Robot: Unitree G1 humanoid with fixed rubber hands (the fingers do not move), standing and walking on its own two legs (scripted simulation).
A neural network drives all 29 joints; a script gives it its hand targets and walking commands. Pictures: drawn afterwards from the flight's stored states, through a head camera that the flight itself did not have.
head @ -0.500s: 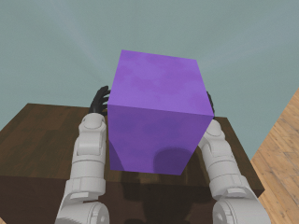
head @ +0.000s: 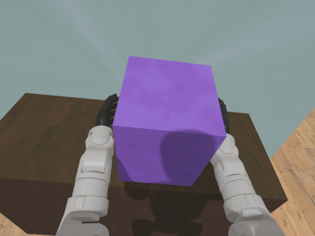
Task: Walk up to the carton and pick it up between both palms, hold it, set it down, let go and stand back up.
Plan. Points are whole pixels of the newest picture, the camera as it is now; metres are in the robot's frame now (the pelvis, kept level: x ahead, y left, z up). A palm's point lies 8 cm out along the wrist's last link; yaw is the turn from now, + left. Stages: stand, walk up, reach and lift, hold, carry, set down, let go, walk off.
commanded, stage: set down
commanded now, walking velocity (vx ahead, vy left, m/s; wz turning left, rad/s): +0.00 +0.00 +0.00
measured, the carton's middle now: (162, 125) +0.38 +0.00 +0.12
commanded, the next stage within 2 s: none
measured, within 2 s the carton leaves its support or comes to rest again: neither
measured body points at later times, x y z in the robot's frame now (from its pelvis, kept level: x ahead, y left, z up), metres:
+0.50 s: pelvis +0.00 +0.00 +0.00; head +0.00 +0.02 +0.45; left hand +0.40 +0.15 +0.09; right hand +0.40 -0.15 +0.11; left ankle +0.00 +0.11 -0.75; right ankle -0.03 -0.11 -0.75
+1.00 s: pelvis +0.02 -0.01 +0.00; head +0.04 +0.01 +0.45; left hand +0.42 +0.15 +0.05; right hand +0.42 -0.15 +0.08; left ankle +0.00 +0.11 -0.75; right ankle -0.03 -0.11 -0.75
